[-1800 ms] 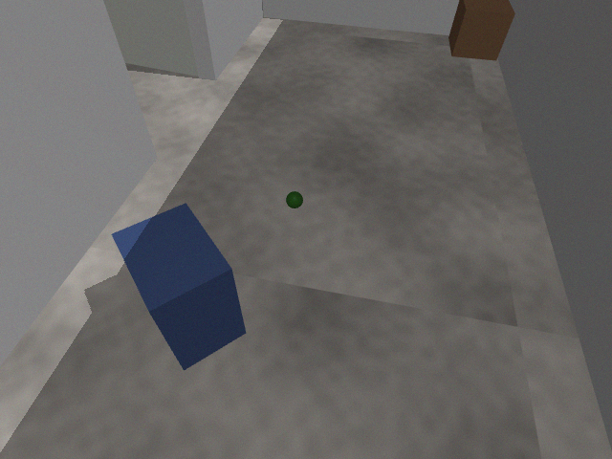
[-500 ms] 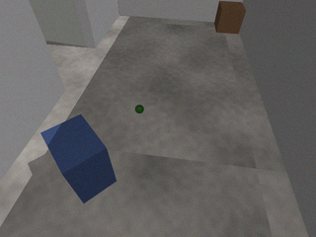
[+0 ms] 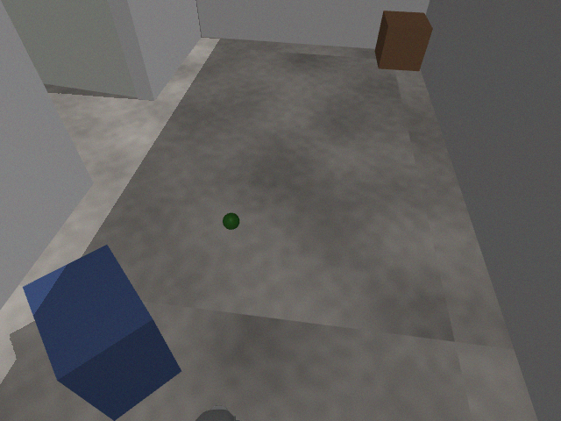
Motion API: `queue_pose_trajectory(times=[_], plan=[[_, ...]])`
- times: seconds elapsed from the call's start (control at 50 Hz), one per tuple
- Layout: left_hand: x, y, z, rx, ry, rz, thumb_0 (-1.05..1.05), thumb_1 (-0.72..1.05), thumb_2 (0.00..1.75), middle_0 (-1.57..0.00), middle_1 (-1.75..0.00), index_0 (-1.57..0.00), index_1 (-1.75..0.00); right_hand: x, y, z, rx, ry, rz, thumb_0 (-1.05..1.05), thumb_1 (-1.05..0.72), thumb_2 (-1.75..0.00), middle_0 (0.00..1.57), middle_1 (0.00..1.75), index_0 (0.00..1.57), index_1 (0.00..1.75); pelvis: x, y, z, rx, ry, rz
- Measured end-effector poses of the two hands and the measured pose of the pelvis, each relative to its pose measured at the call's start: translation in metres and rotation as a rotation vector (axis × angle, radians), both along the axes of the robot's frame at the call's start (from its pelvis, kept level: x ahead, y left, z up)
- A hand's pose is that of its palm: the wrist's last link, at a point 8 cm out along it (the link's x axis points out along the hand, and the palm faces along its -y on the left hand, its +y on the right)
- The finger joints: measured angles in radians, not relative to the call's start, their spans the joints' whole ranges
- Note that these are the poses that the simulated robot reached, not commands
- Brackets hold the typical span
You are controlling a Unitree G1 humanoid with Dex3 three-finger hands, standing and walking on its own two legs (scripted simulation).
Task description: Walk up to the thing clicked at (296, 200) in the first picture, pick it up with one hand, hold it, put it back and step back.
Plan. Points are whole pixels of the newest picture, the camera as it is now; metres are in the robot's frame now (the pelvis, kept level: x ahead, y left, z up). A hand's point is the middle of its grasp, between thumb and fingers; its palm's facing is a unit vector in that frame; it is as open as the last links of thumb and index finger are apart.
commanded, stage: walk up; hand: left
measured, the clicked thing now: (231, 221) +1.10 +0.26 -0.73
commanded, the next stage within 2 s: none
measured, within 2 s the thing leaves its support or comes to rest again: neither
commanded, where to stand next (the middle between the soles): +0.71 +0.04 m, yaw -2 degrees
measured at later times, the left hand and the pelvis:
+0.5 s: hand (127, 306) +0.35 +0.31 -0.13, palm faces -0.14 -0.92 -0.37, open 7.3 cm; pelvis +0.23 +0.04 -0.01, yaw -3 degrees
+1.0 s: hand (132, 264) +0.46 +0.34 -0.15, palm faces -0.04 -0.93 -0.38, open 7.3 cm; pelvis +0.43 +0.06 -0.02, yaw -2 degrees
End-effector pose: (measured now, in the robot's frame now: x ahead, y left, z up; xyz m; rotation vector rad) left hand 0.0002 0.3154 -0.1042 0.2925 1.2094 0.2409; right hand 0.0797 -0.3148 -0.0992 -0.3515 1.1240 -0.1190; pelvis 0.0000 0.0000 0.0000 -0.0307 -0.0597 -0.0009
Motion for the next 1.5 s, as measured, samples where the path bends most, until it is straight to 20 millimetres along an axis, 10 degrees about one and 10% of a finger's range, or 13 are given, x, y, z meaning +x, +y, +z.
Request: queue_pose_trajectory(times=[0.16, 0.3, 0.58, 0.78, 1.04, 1.28, 1.5], plan=[[0.094, 0.044, -0.030, -0.009, 0.031, -0.045, 0.00, 0.90, 0.90, -0.21, -0.30, -0.21, -0.30, 0.082, 0.028, 0.004, -0.079, -0.044, -0.016, 0.00, -0.91, -0.89, 0.20, 0.30, 0.21, 0.30, 0.080, 0.039, -0.018, 0.022, 0.018, -0.013], [0.208, 0.057, -0.011, -0.005, -0.043, -0.130, 0.00, 0.91, 0.90, -0.20, -0.30, -0.21, -0.30, 0.104, 0.052, 0.017, -0.062, -0.040, -0.100, 0.00, -0.91, -0.89, 0.20, 0.30, 0.21, 0.30, 0.141, 0.052, -0.001, 0.014, 0.009, -0.028], [0.396, 0.020, 0.004, 0.039, -0.144, -0.226, 0.00, 0.91, 0.90, -0.20, -0.30, -0.21, -0.30, 0.177, 0.027, -0.036, 0.000, 0.088, -0.164, 0.00, -0.90, -0.89, 0.21, 0.30, 0.21, 0.30, 0.271, 0.029, -0.022, 0.038, 0.012, -0.054], [0.421, 0.008, 0.021, 0.040, -0.127, -0.144, 0.00, 0.91, 0.90, -0.21, -0.30, -0.21, -0.30, 0.310, 0.023, -0.020, 0.028, -0.008, -0.072, 0.00, -0.91, -0.89, 0.20, 0.30, 0.21, 0.30, 0.341, 0.022, -0.003, 0.047, -0.001, -0.063], [0.468, 0.079, -0.023, 0.027, -0.016, -0.081, 0.00, 0.90, 0.90, -0.21, -0.30, -0.21, -0.30, 0.429, 0.056, 0.000, -0.076, -0.048, -0.025, 0.00, -0.91, -0.89, 0.20, 0.30, 0.20, 0.30, 0.442, 0.066, -0.021, 0.028, 0.014, -0.036], [0.588, 0.077, -0.013, -0.030, -0.042, -0.161, 0.00, 0.91, 0.90, -0.20, -0.30, -0.21, -0.30, 0.447, 0.081, 0.018, -0.075, 0.013, -0.112, 0.00, -0.90, -0.89, 0.21, 0.30, 0.21, 0.30, 0.513, 0.081, 0.000, 0.021, 0.002, -0.053], [0.696, 0.041, 0.002, 0.041, -0.105, -0.224, 0.00, 0.91, 0.90, -0.20, -0.30, -0.21, -0.30, 0.484, 0.048, -0.025, -0.017, 0.084, -0.172, 0.00, -0.90, -0.89, 0.21, 0.30, 0.21, 0.30, 0.582, 0.051, -0.016, 0.049, 0.010, -0.075]])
